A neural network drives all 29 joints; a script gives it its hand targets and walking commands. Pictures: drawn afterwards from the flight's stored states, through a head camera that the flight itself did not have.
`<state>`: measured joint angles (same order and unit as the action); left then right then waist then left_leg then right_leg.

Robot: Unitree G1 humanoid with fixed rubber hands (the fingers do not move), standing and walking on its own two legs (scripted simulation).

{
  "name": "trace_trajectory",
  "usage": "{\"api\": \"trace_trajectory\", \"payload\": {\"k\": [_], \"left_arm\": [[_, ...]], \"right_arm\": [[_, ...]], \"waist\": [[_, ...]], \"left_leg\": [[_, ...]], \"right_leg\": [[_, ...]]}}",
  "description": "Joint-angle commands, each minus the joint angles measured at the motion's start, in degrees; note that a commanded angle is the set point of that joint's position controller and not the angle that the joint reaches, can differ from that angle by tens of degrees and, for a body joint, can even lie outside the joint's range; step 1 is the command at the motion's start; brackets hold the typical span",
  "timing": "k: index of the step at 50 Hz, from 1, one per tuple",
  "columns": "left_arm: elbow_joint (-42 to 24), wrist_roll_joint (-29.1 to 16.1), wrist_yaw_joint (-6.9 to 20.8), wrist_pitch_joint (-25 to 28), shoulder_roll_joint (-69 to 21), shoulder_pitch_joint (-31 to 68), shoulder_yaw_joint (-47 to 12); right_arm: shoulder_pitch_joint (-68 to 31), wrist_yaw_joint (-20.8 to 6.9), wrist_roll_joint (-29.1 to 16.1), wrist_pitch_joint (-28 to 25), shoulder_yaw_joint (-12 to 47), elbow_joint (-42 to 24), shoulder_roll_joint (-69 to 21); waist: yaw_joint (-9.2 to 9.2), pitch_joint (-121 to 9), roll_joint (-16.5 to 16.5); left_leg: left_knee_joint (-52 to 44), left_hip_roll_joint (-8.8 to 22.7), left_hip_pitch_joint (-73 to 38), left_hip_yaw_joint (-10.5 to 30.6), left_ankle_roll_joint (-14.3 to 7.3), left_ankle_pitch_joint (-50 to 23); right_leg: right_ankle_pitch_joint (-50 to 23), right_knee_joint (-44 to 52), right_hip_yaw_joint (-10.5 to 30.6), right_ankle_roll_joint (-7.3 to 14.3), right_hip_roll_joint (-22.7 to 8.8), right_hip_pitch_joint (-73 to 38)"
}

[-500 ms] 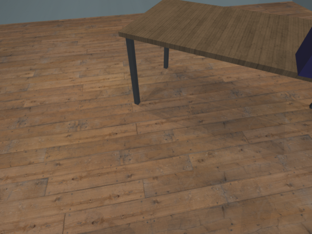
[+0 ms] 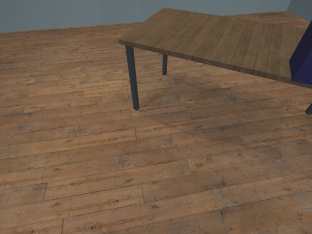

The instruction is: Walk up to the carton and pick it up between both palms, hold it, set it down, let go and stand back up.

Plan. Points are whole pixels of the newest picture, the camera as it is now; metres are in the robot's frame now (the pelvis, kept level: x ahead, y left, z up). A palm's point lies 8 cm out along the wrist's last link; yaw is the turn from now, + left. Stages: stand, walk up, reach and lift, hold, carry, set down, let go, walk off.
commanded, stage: stand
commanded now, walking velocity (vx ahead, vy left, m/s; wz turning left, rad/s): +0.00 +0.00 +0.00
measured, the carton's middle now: out of the picture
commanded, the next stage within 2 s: none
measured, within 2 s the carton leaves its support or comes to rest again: neither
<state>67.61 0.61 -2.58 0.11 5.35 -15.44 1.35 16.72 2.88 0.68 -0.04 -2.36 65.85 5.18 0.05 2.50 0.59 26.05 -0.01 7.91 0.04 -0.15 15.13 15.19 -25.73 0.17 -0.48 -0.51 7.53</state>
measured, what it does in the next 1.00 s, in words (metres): stands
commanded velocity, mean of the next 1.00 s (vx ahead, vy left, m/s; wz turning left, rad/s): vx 0.00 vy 0.00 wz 0.00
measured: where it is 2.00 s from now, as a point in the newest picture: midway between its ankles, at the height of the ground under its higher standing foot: outside the picture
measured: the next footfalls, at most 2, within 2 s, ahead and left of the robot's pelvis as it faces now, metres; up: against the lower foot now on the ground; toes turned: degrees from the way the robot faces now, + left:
none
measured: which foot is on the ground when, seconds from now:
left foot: down 0.00-1.00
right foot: down 0.00-1.00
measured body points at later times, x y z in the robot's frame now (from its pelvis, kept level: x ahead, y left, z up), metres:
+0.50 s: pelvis -0.02 +0.00 +0.00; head -0.03 +0.00 +0.45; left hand -0.05 +0.19 -0.17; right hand -0.04 -0.20 -0.17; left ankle -0.01 +0.12 -0.74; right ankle -0.01 -0.13 -0.74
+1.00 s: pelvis -0.02 +0.00 +0.00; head -0.02 +0.00 +0.45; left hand -0.05 +0.19 -0.16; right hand -0.05 -0.19 -0.17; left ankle -0.01 +0.12 -0.74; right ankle -0.01 -0.13 -0.74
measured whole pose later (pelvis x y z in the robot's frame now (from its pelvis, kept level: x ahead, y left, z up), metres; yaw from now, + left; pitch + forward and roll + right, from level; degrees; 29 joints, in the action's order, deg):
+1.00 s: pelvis -0.02 +0.00 +0.00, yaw +0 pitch -1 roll +0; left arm 66.7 0.8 -2.1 0.2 4.4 -19.0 0.1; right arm 19.7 2.1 0.8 -0.3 -1.2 65.0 4.6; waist -0.1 0.7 0.9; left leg 26.9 0.1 12.9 -0.2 -0.2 13.4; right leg 13.3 -26.5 0.5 -0.5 -0.4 12.6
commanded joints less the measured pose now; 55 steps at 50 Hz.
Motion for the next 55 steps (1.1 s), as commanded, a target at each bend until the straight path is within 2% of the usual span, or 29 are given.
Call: {"api": "trace_trajectory", "payload": {"k": [1, 2, 3, 5, 6, 7, 8, 9, 10, 11, 14, 15, 17, 19, 25, 26, 28, 29, 30, 31, 32, 34, 35, 38, 41, 48, 51, 54, 55], "left_arm": [[-0.5, -0.2, -0.4, -0.1, 5.5, -3.5, 0.5], [-0.3, 0.2, -0.6, -0.1, 3.5, -4.1, -0.1], [-1.0, 0.1, -0.3, 0.2, 2.8, -3.2, -0.3], [-0.8, 0.1, -0.1, 0.1, 3.2, -3.3, -0.1], [0.0, 0.1, -0.1, 0.2, 4.6, -4.0, 0.2], [0.7, 0.1, -0.4, 0.2, 2.1, -5.0, -0.4], [0.9, 0.0, -0.3, 0.2, 2.0, -5.1, -0.6], [0.9, 0.0, -0.4, -0.1, 4.6, -6.2, 0.0], [-0.2, 0.1, -0.2, -0.1, 5.3, -3.6, 0.2], [-0.4, 0.3, -0.1, -0.2, 4.9, -4.8, 0.3], [-1.3, 0.7, 0.1, 0.2, 5.7, -3.4, 0.0], [-0.5, -0.2, 0.0, 0.1, 3.4, -5.7, -0.2], [-0.3, 0.0, -0.1, 0.2, 4.6, -5.6, 0.1], [-0.5, 0.2, 0.1, 0.1, 3.4, -6.6, -0.5], [-0.5, -0.1, 0.0, 0.4, 4.0, -7.7, -0.3], [-1.1, 0.1, 0.5, 0.3, 6.3, -6.8, 0.1], [-0.4, 0.3, 0.2, -0.1, 4.5, -7.8, -0.1], [-1.1, 0.4, 0.3, -0.2, 4.7, -8.5, -0.1], [-1.6, 0.2, 0.3, 0.0, 3.3, -6.7, -0.6], [-1.2, 0.1, 0.4, 0.1, 4.1, -6.7, -0.4], [-1.6, 0.1, 0.1, 0.0, 3.7, -6.3, -0.3], [-0.8, 0.2, -0.1, 0.1, 4.2, -9.6, 0.0], [-1.2, 0.0, 0.1, 0.2, 2.0, -8.0, -0.8], [-0.5, 0.2, 0.3, 0.5, 1.0, -9.5, -0.9], [-0.8, 0.1, 0.0, 0.2, 5.1, -9.9, -0.3], [-2.4, 0.0, 0.4, 0.6, 2.3, -7.0, -0.8], [-1.2, 0.0, 0.2, 0.3, 4.3, -8.2, -0.3], [-1.7, 0.1, 0.1, 0.5, 4.0, -8.6, -0.5], [-1.9, -0.2, 0.4, 0.7, 4.0, -8.9, -0.4]], "right_arm": [[3.7, -0.1, 0.0, -0.3, 0.0, -1.3, 2.5], [4.7, -0.1, -0.1, -0.3, -0.4, -1.1, 4.7], [5.7, 0.3, -0.2, -0.2, -0.2, -0.3, 3.2], [6.3, 0.1, 0.1, -0.6, -0.2, -0.5, 5.5], [5.7, 0.4, 0.5, -0.3, -0.4, -0.2, 5.2], [6.0, 0.2, 0.0, -0.3, -0.5, -0.9, 5.2], [6.3, 0.0, 0.1, -0.2, 0.3, -0.4, 3.3], [3.6, -0.2, 0.2, -0.5, 0.6, -1.2, 2.3], [4.5, 0.0, -0.2, -0.4, 0.5, -1.0, 2.5], [4.7, -0.1, -0.1, -0.3, 0.7, -0.9, 2.9], [5.2, 0.0, 0.2, -0.4, 0.3, -1.1, 4.6], [5.0, 0.1, 0.1, -0.5, 0.4, -1.2, 4.4], [5.5, -0.2, 0.1, -0.8, 0.6, -1.4, 2.7], [7.2, -0.4, 0.1, -0.6, 0.2, -0.8, 4.4], [7.6, 0.0, -0.1, -0.3, 0.7, -0.8, 2.3], [6.7, -0.1, 0.3, -0.1, 0.9, -0.8, 2.9], [9.2, -0.3, 0.0, 0.0, 1.0, -0.5, 1.7], [8.5, -0.3, 0.2, 0.0, 0.9, -0.5, 2.2], [8.4, -0.5, -0.2, 0.0, 0.8, -1.1, 3.0], [8.2, -0.2, 0.3, -0.2, 1.1, -0.7, 1.6], [8.5, -0.2, 0.1, -0.6, 0.8, -0.7, 3.5], [7.5, -0.2, 0.1, -0.6, 0.8, -1.1, 3.6], [7.0, -0.6, -0.3, -0.6, 0.4, -2.1, 4.5], [7.7, -0.4, 0.2, -0.4, 0.7, -1.1, 3.3], [8.9, -0.5, -0.3, -0.9, 0.3, -0.9, 4.1], [8.2, -0.4, 0.2, -0.6, 1.0, -1.7, 1.2], [9.4, -0.5, 0.2, -1.0, 1.0, -1.4, 1.5], [10.1, -0.3, 0.0, -0.6, 0.2, -1.2, 3.0], [9.9, -0.3, -0.1, -0.6, 0.2, -1.1, 4.2]], "waist": [[-0.25, 3.7, 1.6], [-0.07, 4.7, 0.1], [0.9, 4.6, 2.9], [0.11, 5.1, -1.7], [-0.15, 4.5, 1.2], [0.23, 4.6, -2.7], [0.46, 4.6, 0.6], [-1.23, 4.2, 0.9], [0.29, 4.5, 0.9], [-1.09, 4.7, -0.2], [-0.11, 4.6, -1.8], [-0.82, 4.2, 0.5], [-0.03, 2.8, -2.0], [-0.21, 5.7, 0.2], [-0.15, 2.6, -1.1], [-0.69, 5.2, 0.8], [-0.09, 3.2, -2.6], [-0.49, 4.6, 0.7], [0.41, 5.8, -1.2], [0.21, 5.2, 1.8], [-0.01, 4.6, 1.8], [-1.1, 3.1, 0.1], [-0.11, 4.4, -1.3], [-0.67, 5.0, -1.6], [-0.43, 2.2, 1.8], [-0.04, 3.6, -1.1], [0.38, 2.4, -2.4], [0.52, 4.2, -2.4], [-0.16, 1.9, 0.8]], "left_leg": [[-6.8, 3.7, 3.7, 2.8, -1.2, -5.6], [-6.0, 3.7, 5.4, 3.0, -1.0, -6.7], [-6.1, 3.8, 3.7, 2.1, -0.8, -7.4], [-6.9, 4.2, 3.7, 3.6, -1.1, -8.1], [-7.2, 4.2, 3.2, 3.8, -1.3, -5.8], [-6.5, 4.5, 2.9, 4.0, -1.5, -8.1], [-6.5, 4.2, 4.0, 3.1, -1.2, -7.2], [-7.0, 4.0, 4.6, 3.2, -1.2, -5.7], [-6.9, 3.6, 4.9, 3.2, -1.0, -4.0], [-7.2, 3.8, 5.5, 4.1, -1.3, -2.9], [-6.9, 3.7, 5.0, 2.9, -1.0, -0.9], [-6.5, 4.0, 5.6, 3.5, -1.3, -1.6], [-6.7, 4.2, 4.3, 4.1, -1.4, -2.3], [-7.1, 4.0, 6.2, 3.9, -0.9, -1.8], [-5.2, 3.4, 5.7, 2.8, -1.7, -1.1], [-6.2, 3.3, 8.5, 2.9, -1.3, -0.2], [-5.0, 2.8, 5.6, 3.0, -1.1, -0.6], [-5.0, 3.1, 6.0, 2.6, -0.9, -0.2], [-5.5, 3.4, 6.6, 2.9, -1.1, -0.1], [-6.2, 4.0, 5.8, 3.3, -1.0, 0.4], [-7.2, 4.2, 7.1, 4.7, -1.4, 1.3], [-8.4, 4.2, 7.6, 5.4, -1.7, 2.8], [-8.1, 4.0, 8.8, 5.4, -1.5, 2.7], [-6.9, 4.1, 8.0, 4.6, -1.4, 0.2], [-7.7, 4.1, 8.1, 5.0, -1.5, 1.7], [-6.0, 3.8, 7.7, 4.6, -2.0, -0.8], [-5.4, 3.7, 6.4, 3.6, -1.6, -2.0], [-5.3, 3.8, 6.0, 3.5, -1.2, -1.0], [-6.3, 4.1, 6.9, 3.9, -1.7, 0.3]], "right_leg": [[-7.3, 5.2, 2.3, 1.5, -3.4, 2.9], [-8.4, 4.7, 2.8, 1.8, -3.8, 1.9], [-8.0, 5.3, 3.1, 1.8, -4.0, 4.1], [-7.1, 5.1, 1.8, 1.4, -3.5, 4.4], [-6.0, 5.6, 1.8, 1.3, -3.4, 4.8], [-6.9, 5.6, 1.8, 1.3, -3.5, 4.4], [-7.5, 4.9, 2.5, 1.0, -3.8, 3.7], [-5.9, 5.5, 2.3, 1.3, -3.6, 3.3], [-4.2, 5.4, 2.8, 1.5, -3.6, 3.5], [-3.5, 6.1, 2.1, 1.4, -3.3, 4.3], [-0.7, 7.3, 4.2, 2.0, -4.2, 6.2], [-3.1, 6.3, 3.0, 2.0, -3.4, 5.1], [-1.7, 6.1, 2.6, 1.8, -2.9, 6.1], [-3.5, 6.0, 2.7, 1.5, -3.2, 6.8], [0.5, 7.5, 4.2, 1.9, -3.9, 6.9], [0.4, 7.4, 4.2, 1.9, -3.5, 6.7], [3.5, 8.2, 5.4, 2.4, -4.5, 8.3], [4.8, 8.7, 5.5, 2.4, -4.2, 10.0], [3.6, 8.3, 5.4, 2.3, -3.8, 11.1], [1.7, 7.4, 4.5, 2.0, -3.9, 10.0], [-0.2, 6.7, 3.8, 2.2, -3.4, 8.5], [-0.3, 5.9, 2.7, 1.6, -2.3, 7.2], [-0.3, 5.2, 2.6, 1.5, -2.3, 7.8], [-1.8, 4.7, 2.3, 1.4, -2.5, 7.3], [-2.1, 5.0, 2.5, 1.5, -2.7, 5.8], [0.2, 6.7, 4.0, 2.4, -3.4, 8.7], [-1.7, 6.0, 3.6, 1.3, -3.6, 7.0], [1.0, 7.0, 4.1, 1.9, -3.4, 10.3], [-0.4, 6.1, 4.2, 1.8, -3.6, 8.1]]}}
